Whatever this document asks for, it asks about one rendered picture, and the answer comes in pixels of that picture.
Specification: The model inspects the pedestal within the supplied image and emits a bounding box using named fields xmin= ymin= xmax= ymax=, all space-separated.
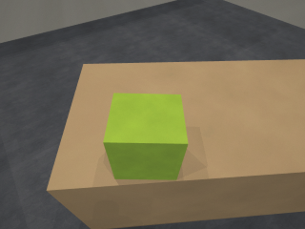
xmin=46 ymin=59 xmax=305 ymax=229

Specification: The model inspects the carton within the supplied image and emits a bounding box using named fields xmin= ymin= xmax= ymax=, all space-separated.
xmin=103 ymin=93 xmax=189 ymax=180

